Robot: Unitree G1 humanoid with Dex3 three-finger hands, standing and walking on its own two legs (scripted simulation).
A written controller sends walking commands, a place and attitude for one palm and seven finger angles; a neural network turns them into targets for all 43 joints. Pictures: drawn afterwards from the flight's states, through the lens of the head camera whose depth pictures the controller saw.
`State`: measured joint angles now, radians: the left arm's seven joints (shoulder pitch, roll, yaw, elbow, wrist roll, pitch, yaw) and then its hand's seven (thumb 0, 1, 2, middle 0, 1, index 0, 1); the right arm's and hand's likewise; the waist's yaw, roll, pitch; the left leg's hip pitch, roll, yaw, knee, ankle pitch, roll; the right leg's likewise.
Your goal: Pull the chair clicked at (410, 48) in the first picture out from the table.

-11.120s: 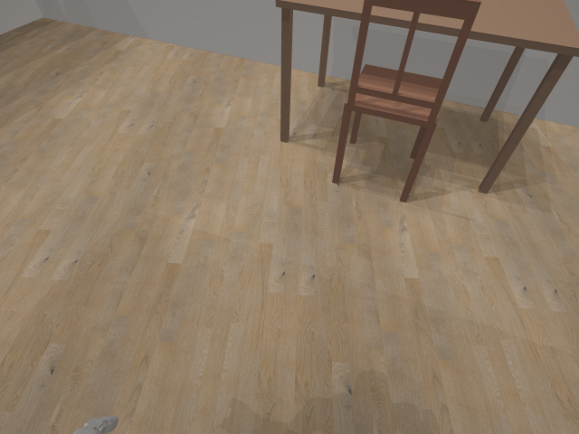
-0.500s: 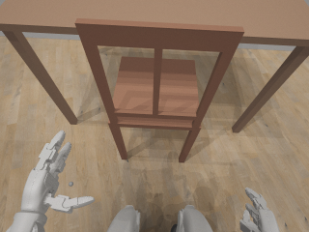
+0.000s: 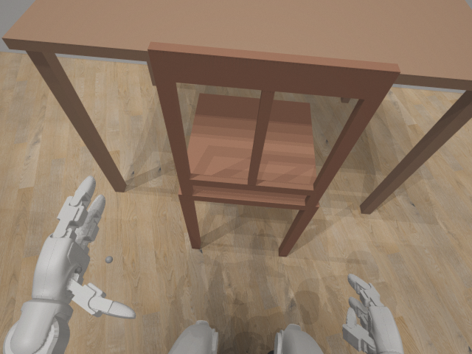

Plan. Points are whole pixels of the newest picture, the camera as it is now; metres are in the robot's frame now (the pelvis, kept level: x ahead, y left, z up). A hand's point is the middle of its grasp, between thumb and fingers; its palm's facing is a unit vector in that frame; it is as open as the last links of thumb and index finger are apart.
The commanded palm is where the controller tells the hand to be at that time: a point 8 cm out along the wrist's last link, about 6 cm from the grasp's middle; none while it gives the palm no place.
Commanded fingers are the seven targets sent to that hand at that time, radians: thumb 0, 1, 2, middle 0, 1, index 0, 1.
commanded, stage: raise the hand toward the chair's back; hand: left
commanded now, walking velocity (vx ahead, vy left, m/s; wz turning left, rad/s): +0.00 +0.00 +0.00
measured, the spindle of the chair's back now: (258, 144) +0.51 +0.00 +0.00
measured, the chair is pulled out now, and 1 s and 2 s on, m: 0.00 0.00 0.00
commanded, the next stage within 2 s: aim the fingers beside a spindle in 0.54 s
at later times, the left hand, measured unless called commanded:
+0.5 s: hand (129, 257) +0.25 +0.18 +0.04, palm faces +0.00 -1.00 -0.07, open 16.9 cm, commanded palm +0.23 +0.24 +0.05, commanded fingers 0.00 -0.50 0.30 -0.06 -0.08 -0.06 -0.08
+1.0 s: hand (143, 239) +0.28 +0.17 +0.03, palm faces +0.00 -1.00 -0.06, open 16.9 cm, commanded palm +0.26 +0.23 +0.03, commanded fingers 0.00 -0.50 0.30 -0.06 -0.08 -0.06 -0.08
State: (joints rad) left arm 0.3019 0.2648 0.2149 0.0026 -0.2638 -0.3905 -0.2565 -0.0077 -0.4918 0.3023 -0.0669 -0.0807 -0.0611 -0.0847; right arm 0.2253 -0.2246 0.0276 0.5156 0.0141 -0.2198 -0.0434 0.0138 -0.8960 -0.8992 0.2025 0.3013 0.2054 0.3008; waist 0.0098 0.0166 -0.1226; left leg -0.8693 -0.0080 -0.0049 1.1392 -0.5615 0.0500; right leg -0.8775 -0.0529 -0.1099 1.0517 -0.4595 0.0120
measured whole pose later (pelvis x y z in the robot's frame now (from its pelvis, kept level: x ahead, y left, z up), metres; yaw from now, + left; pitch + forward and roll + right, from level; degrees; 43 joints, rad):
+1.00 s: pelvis +0.00 -0.03 +0.00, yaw +0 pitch +18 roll -2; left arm 0.11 0.27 0.25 0.24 -0.28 -0.42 -0.30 -0.01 -0.50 0.30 -0.07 -0.08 -0.06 -0.08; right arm 0.23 -0.26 0.00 0.57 0.03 -0.22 -0.05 0.01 -0.90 -0.90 0.20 0.30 0.20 0.30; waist -0.02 0.03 -0.13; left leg -0.91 0.02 -0.01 1.15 -0.56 0.01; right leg -0.94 -0.03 -0.12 1.09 -0.47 -0.03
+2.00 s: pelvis -0.01 -0.02 -0.03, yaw -1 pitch +23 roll -2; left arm -0.25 0.26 0.24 0.54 -0.19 -0.48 -0.20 -0.01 -0.50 0.30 -0.06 -0.08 -0.06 -0.08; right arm 0.24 -0.25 0.00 0.60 0.00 -0.12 -0.01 0.01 -0.90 -0.90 0.20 0.30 0.20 0.30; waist -0.05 0.02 -0.14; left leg -1.07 0.01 0.02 1.25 -0.58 0.04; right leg -1.11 -0.04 -0.08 1.19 -0.48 -0.01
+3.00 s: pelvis -0.01 -0.02 -0.03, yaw -2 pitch +24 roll -2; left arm -0.28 0.24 0.23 0.58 -0.17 -0.49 -0.19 -0.01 -0.50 0.30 -0.07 -0.08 -0.06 -0.08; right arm 0.21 -0.26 0.00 0.59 0.00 -0.10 -0.01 0.01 -0.90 -0.90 0.20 0.30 0.20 0.30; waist -0.06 0.02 -0.14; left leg -1.10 0.01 0.01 1.27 -0.59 0.03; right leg -1.13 -0.04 -0.08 1.21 -0.49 -0.01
